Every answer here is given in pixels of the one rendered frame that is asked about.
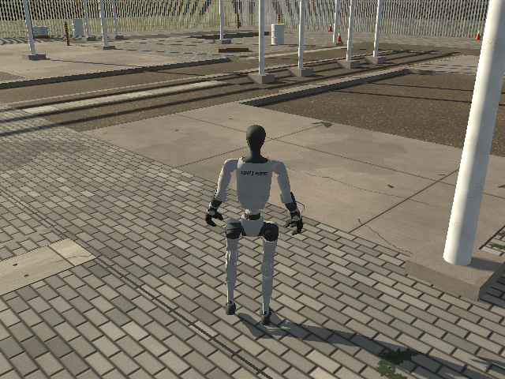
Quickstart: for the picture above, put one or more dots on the left robot forearm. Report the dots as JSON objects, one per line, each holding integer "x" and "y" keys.
{"x": 214, "y": 205}

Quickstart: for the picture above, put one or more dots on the right robot forearm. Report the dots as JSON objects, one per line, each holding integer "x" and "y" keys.
{"x": 293, "y": 209}

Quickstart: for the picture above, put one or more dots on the robot right upper arm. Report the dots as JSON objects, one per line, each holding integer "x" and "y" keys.
{"x": 283, "y": 181}

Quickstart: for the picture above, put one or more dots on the robot torso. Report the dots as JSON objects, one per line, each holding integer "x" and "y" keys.
{"x": 253, "y": 191}

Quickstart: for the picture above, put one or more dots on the robot left upper arm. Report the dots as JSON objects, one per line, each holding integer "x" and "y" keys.
{"x": 224, "y": 179}

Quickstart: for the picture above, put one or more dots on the robot left hand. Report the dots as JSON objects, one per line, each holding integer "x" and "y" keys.
{"x": 216, "y": 216}

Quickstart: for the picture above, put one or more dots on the robot right hand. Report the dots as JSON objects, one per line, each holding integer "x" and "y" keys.
{"x": 298, "y": 223}

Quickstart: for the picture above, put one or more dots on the right robot thigh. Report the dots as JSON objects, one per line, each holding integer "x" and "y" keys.
{"x": 270, "y": 238}

